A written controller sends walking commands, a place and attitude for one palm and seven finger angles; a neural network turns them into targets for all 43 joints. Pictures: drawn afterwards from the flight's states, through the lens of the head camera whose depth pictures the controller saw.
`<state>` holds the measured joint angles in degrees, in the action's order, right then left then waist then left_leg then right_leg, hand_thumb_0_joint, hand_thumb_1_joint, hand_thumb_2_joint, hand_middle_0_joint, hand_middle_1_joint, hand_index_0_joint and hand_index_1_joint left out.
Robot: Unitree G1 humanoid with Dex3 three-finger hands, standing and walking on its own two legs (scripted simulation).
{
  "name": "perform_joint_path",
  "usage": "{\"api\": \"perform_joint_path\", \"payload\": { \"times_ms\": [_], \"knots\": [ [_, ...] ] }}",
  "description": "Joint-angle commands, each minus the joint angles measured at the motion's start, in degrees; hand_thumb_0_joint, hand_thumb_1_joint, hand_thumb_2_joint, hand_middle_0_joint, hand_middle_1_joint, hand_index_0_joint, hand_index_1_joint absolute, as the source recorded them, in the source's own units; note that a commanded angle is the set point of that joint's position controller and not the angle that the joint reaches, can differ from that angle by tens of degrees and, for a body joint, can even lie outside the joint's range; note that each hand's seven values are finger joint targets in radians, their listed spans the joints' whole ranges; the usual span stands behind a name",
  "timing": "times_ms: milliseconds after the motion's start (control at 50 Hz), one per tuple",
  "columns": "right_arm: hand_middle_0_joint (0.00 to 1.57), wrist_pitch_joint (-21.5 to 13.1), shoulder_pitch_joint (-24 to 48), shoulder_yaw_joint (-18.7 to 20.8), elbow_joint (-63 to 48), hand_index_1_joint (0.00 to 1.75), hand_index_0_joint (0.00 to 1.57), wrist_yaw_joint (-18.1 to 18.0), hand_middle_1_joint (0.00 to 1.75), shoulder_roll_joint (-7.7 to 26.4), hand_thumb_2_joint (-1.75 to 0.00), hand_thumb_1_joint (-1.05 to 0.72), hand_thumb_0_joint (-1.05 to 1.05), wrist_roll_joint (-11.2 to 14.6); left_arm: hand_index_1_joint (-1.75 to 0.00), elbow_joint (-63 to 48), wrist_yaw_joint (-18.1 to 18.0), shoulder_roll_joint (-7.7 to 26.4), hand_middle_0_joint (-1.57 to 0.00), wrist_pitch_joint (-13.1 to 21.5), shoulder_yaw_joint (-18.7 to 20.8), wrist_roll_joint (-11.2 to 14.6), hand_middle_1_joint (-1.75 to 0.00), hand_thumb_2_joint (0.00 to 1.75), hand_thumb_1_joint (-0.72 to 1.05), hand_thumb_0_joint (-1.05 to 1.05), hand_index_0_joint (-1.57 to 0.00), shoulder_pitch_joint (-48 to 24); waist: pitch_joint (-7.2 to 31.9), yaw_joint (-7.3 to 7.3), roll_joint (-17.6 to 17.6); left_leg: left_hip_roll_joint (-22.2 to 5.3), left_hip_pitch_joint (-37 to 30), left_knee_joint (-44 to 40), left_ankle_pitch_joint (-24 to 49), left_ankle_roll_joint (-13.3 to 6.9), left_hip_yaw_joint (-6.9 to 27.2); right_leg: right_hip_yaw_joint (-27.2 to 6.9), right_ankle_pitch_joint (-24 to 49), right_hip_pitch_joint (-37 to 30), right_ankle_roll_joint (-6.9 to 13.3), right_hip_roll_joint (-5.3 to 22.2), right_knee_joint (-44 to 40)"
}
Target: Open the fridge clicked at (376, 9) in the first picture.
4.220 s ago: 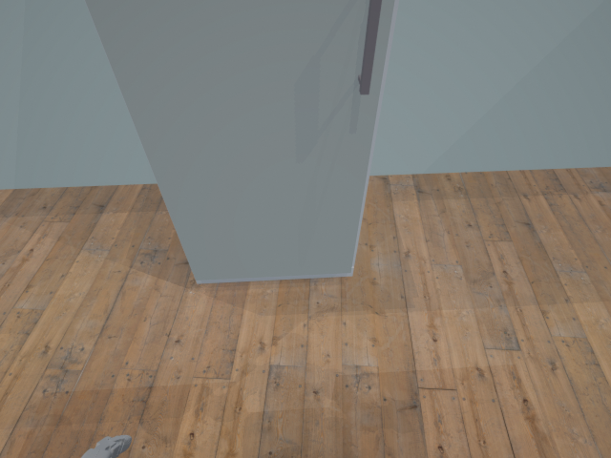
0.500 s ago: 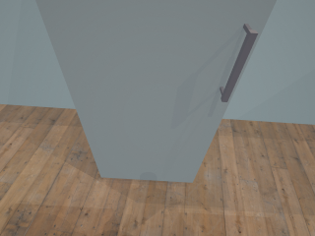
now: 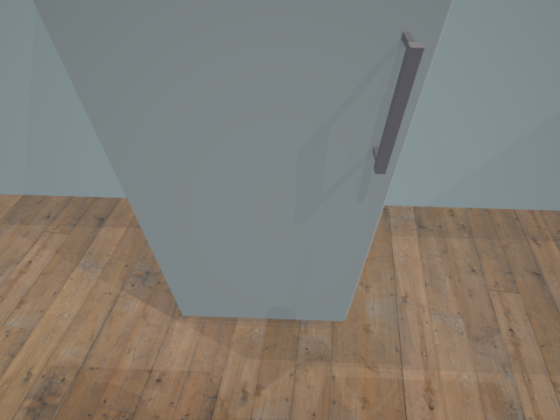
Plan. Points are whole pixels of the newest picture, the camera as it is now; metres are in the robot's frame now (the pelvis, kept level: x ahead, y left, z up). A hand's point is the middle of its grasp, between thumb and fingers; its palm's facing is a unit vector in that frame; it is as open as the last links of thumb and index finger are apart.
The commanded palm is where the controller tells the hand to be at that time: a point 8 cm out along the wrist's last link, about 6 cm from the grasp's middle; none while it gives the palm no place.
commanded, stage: come to a stop and stand still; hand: right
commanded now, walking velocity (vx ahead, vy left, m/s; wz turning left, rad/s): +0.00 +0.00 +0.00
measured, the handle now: (392, 110) +0.54 -0.15 +0.18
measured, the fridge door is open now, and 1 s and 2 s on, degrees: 0 0 0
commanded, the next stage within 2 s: look again from close up in 0.86 s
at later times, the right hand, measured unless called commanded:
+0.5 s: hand out of the picture -0.02 -0.18 -0.18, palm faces +0.05 +0.98 -0.21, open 7.4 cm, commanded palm none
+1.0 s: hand out of the picture -0.07 -0.15 -0.18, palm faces +0.08 +0.98 -0.16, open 7.4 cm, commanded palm none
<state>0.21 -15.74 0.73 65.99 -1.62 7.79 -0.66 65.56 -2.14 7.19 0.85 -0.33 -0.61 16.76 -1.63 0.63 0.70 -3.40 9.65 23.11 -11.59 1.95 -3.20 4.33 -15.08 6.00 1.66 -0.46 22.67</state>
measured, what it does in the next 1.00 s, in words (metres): shifts its weight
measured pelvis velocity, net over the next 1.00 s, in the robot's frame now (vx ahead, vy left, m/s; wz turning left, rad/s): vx -0.05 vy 0.01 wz -0.03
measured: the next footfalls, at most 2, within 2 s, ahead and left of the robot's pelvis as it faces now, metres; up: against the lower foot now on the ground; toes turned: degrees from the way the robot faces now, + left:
none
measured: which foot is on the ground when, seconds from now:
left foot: down 0.00-1.00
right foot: down 0.00-1.00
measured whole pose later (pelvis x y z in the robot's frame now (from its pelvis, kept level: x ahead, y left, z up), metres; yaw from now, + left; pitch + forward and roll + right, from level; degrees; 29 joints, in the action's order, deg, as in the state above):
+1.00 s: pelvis -0.05 +0.01 -0.01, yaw -2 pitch -2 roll +0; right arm 0.0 -20.4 0.3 61.4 -1.4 8.5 -0.8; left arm 61.8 -1.0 8.1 0.1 -0.4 -0.8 20.9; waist -0.9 0.2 1.2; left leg -3.2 15.4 26.9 -9.6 0.5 -4.9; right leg 2.2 -13.2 13.4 1.0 0.0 28.3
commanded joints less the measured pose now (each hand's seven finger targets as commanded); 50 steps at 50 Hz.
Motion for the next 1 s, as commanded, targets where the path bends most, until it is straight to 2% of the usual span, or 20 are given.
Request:
{"api": "perform_joint_path", "payload": {
  "times_ms": [0, 120, 140, 160, 180, 200, 220, 260, 280, 340, 400, 480, 500, 540, 640, 700, 840, 860, 980],
  "knots": [
    [0.20, -0.77, -3.73, 0.49, -1.11, 0.30, 0.20, -0.62, 0.30, 4.82, -0.90, -0.90, 0.00, -0.17, -0.30, -0.98, -0.34, 6.15, -0.20, 1.00, 1.38, 0.06, -0.30, 0.90, 0.90, 0.00, -0.20, 3.97, -2.47, -0.05, -1.51, -3.27, -0.58, -2.39, 6.96, -1.73, 2.92, -6.05, 11.31, 3.87, -0.54, 7.44, -6.22],
    [0.20, -0.91, -3.94, 0.45, -1.08, 0.30, 0.20, -0.63, 0.30, 5.03, -0.90, -0.90, 0.00, -0.17, -0.30, -0.84, -0.32, 6.13, -0.20, 1.00, 1.46, 0.13, -0.30, 0.90, 0.90, 0.00, -0.20, 4.11, -3.43, -0.14, -0.99, -3.26, -0.20, -3.07, 6.21, -1.83, 3.25, -6.00, 9.09, 4.36, -0.50, 7.18, -6.50],
    [0.20, -2.23, -6.99, -0.49, -0.15, 0.30, 0.20, -2.97, 0.30, 6.49, -0.90, -0.90, 0.00, -0.69, -0.30, -5.47, 0.60, 7.92, -0.20, 1.79, 1.02, 0.70, -0.30, 0.90, 0.90, 0.00, -0.20, -0.86, -4.05, 1.11, 0.70, -5.69, 1.34, 0.37, 22.49, -2.67, 5.77, -4.31, 18.96, 8.35, -1.54, 7.82, 5.21],
    [0.20, -3.44, -6.17, -0.19, -0.96, 0.30, 0.20, -2.41, 0.30, 8.28, -0.90, -0.90, 0.00, -0.86, -0.30, -6.98, 0.71, 6.61, -0.20, 2.11, 0.68, 0.32, -0.30, 0.90, 0.90, 0.00, -0.20, 0.77, -1.35, -0.96, -0.97, -6.96, -1.59, 3.82, 36.38, -3.18, 3.80, -3.78, 21.49, 7.62, -2.18, 5.34, 4.42],
    [0.20, -3.55, -6.80, -0.10, -2.43, 0.30, 0.20, -2.21, 0.30, 7.90, -0.90, -0.90, 0.00, -0.52, -0.30, -6.53, 0.63, 6.01, -0.20, 2.49, 0.95, -0.06, -0.30, 0.90, 0.90, 0.00, -0.20, 6.07, 7.33, -1.31, -1.23, -6.59, -6.29, 7.53, 31.34, -3.89, 3.80, -4.98, 19.04, 5.79, -1.94, 5.50, 3.99],
    [0.20, -3.13, -5.95, -0.30, -2.94, 0.30, 0.20, -1.91, 0.30, 7.05, -0.90, -0.90, 0.00, -0.32, -0.30, -6.40, 0.31, 6.63, -0.20, 2.54, 1.20, -0.05, -0.30, 0.90, 0.90, 0.00, -0.20, 6.12, 10.90, -1.16, -2.88, -5.79, -6.45, 8.57, 27.18, -3.86, 3.17, -5.70, 24.99, 3.62, -1.46, 6.22, 4.70],
    [0.20, -2.72, -5.20, -0.41, -3.68, 0.30, 0.20, -1.64, 0.30, 6.89, -0.90, -0.90, 0.00, -0.15, -0.30, -6.82, 0.00, 6.90, -0.20, 2.26, 1.31, 0.14, -0.30, 0.90, 0.90, 0.00, -0.20, 5.28, 9.55, -1.02, -3.42, -4.96, -4.51, 7.61, 20.69, -3.80, 2.66, -5.96, 26.61, 3.20, -1.08, 6.84, 4.49],
    [0.20, -1.80, -3.64, -0.50, -4.66, 0.30, 0.20, -1.29, 0.30, 6.42, -0.90, -0.90, 0.00, -0.38, -0.30, -7.71, -0.05, 7.51, -0.20, 1.69, 1.36, -0.01, -0.30, 0.90, 0.90, 0.00, -0.20, 4.12, 2.64, -0.80, -2.12, -3.36, -0.50, 5.76, 8.90, -3.47, 1.86, -6.73, 21.90, 6.61, -0.35, 7.38, 2.99],
    [0.20, -1.53, -3.42, -0.48, -4.97, 0.30, 0.20, -1.16, 0.30, 6.28, -0.90, -0.90, 0.00, -0.37, -0.30, -8.10, -0.01, 7.59, -0.20, 1.48, 1.42, 0.03, -0.30, 0.90, 0.90, 0.00, -0.20, 3.42, -0.27, -0.70, -0.83, -3.20, 0.82, 4.60, 5.84, -3.35, 2.12, -7.20, 16.96, 8.53, -0.13, 7.16, 1.73],
    [0.20, -0.94, -3.12, -0.29, -6.24, 0.30, 0.20, -0.81, 0.30, 6.96, -0.90, -0.90, 0.00, -0.43, -0.30, -9.18, 0.48, 8.48, -0.20, 0.97, 1.72, -0.03, -0.30, 0.90, 0.90, 0.00, -0.20, 2.24, -5.57, -0.55, -1.09, -2.76, 3.37, 1.90, -3.16, -3.28, 3.19, -8.58, -0.94, 13.54, 0.15, 6.37, -2.88],
    [0.20, -0.79, -3.63, -0.06, -7.44, 0.30, 0.20, -0.63, 0.30, 7.94, -0.90, -0.90, 0.00, -0.63, -0.30, -9.75, 0.83, 9.29, -0.20, 0.61, 2.04, -0.27, -0.30, 0.90, 0.90, 0.00, -0.20, 1.96, -7.19, -0.61, -1.77, -2.50, 4.45, 0.84, -7.02, -3.44, 3.82, -9.21, -10.39, 16.13, 0.17, 5.78, -5.20],
    [0.20, -0.83, -4.80, 0.24, -8.50, 0.30, 0.20, -0.46, 0.30, 8.26, -0.90, -0.90, 0.00, -0.81, -0.30, -10.29, 0.99, 9.64, -0.20, 0.53, 2.12, -0.37, -0.30, 0.90, 0.90, 0.00, -0.20, 2.16, -5.97, -0.36, -0.91, -2.64, 4.21, -0.29, -8.48, -3.27, 4.16, -9.13, -12.19, 16.60, 0.44, 5.51, -5.40],
    [0.20, -0.87, -4.93, 0.37, -8.70, 0.30, 0.20, -0.42, 0.30, 8.32, -0.90, -0.90, 0.00, -0.80, -0.30, -10.35, 1.02, 9.43, -0.20, 0.44, 2.14, -0.40, -0.30, 0.90, 0.90, 0.00, -0.20, 2.42, -5.78, -0.45, 0.64, -2.81, 4.69, -1.02, -9.85, -3.34, 4.69, -8.95, -11.92, 16.36, 0.45, 5.20, -4.98],
    [0.20, -0.92, -4.99, 0.47, -9.02, 0.30, 0.20, -0.29, 0.30, 8.52, -0.90, -0.90, 0.00, -0.69, -0.30, -10.15, 1.06, 9.34, -0.20, 0.36, 2.09, -0.44, -0.30, 0.90, 0.90, 0.00, -0.20, 3.13, -5.44, -0.74, 1.22, -3.24, 6.07, -2.16, -11.88, -3.41, 5.35, -8.34, -10.76, 15.36, 0.39, 4.79, -4.17],
    [0.20, -0.89, -5.29, 0.65, -9.26, 0.30, 0.20, -0.17, 0.30, 8.81, -0.90, -0.90, 0.00, -0.63, -0.30, -9.48, 1.14, 9.05, -0.20, 0.13, 2.00, -0.52, -0.30, 0.90, 0.90, 0.00, -0.20, 4.10, -5.64, -0.88, -0.03, -3.48, 7.39, -3.41, -14.27, -3.44, 5.85, -8.21, -11.09, 15.41, 0.24, 4.50, -3.66],
    [0.20, -1.06, -5.80, 0.73, -9.05, 0.30, 0.20, -0.16, 0.30, 8.73, -0.90, -0.90, 0.00, -0.57, -0.30, -8.82, 1.14, 8.59, -0.20, 0.15, 1.90, -0.45, -0.30, 0.90, 0.90, 0.00, -0.20, 4.71, -4.39, -0.80, 0.70, -3.82, 6.62, -3.91, -14.15, -3.53, 6.07, -7.73, -9.58, 15.08, 0.17, 4.34, -2.80],
    [0.20, -1.05, -6.55, 0.53, -7.64, 0.30, 0.20, -0.16, 0.30, 7.23, -0.90, -0.90, 0.00, -0.37, -0.30, -7.01, 0.99, 7.49, -0.20, 0.39, 1.53, -0.31, -0.30, 0.90, 0.90, 0.00, -0.20, 5.91, -4.42, -0.51, -1.34, -3.48, 5.09, -2.88, -11.16, -3.32, 5.00, -8.51, -9.26, 16.12, -0.13, 4.96, -4.05],
    [0.20, -1.05, -7.01, 0.45, -7.52, 0.30, 0.20, -0.25, 0.30, 7.05, -0.90, -0.90, 0.00, -0.43, -0.30, -6.85, 1.00, 7.35, -0.20, 0.34, 1.52, -0.22, -0.30, 0.90, 0.90, 0.00, -0.20, 5.81, -4.49, -0.34, -0.60, -3.45, 4.69, -2.96, -10.51, -3.26, 4.79, -8.50, -8.99, 16.09, -0.07, 5.09, -3.92],
    [0.20, -1.37, -7.35, 0.22, -6.43, 0.30, 0.20, -0.45, 0.30, 5.56, -0.90, -0.90, 0.00, -0.26, -0.30, -5.53, 0.80, 6.08, -0.20, 0.77, 1.19, 0.02, -0.30, 0.90, 0.90, 0.00, -0.20, 6.32, -2.99, -0.23, -1.42, -3.45, 2.10, -1.84, -4.15, -3.32, 4.21, -8.26, -3.76, 14.92, -0.32, 5.53, -3.95]
  ]
}}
